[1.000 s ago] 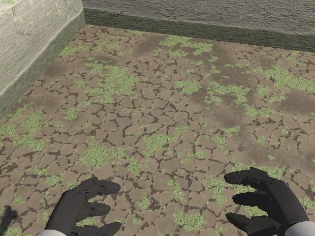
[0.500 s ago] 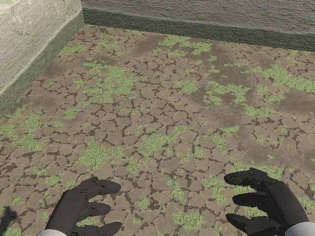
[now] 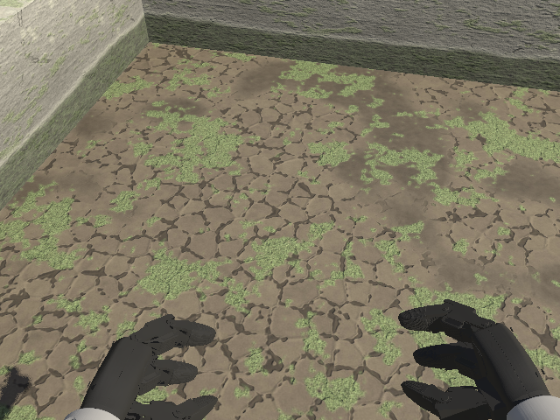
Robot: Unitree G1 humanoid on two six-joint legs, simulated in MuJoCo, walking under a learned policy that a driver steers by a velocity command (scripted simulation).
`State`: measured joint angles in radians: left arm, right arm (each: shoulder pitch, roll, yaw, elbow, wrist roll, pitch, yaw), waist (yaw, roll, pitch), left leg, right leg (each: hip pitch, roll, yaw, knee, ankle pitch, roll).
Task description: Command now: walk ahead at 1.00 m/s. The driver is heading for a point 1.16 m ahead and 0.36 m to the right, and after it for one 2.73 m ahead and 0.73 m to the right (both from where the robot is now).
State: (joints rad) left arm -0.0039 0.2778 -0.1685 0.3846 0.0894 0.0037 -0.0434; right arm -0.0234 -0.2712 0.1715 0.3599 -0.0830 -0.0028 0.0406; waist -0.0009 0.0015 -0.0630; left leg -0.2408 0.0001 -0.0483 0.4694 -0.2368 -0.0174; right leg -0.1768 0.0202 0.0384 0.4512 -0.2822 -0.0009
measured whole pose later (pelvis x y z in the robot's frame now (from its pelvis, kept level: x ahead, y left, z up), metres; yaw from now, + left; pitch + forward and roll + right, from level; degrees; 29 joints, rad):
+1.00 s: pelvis +0.03 -0.01 +0.01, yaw +0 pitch +1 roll +0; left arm 0.24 0.27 -0.09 0.61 0.03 0.09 -0.02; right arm 0.24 -0.27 0.09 0.62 -0.04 0.05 0.02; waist 0.00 0.01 -0.03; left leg -0.14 0.01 -0.06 0.33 -0.21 -0.02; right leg -0.06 0.03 0.05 0.29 -0.24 -0.02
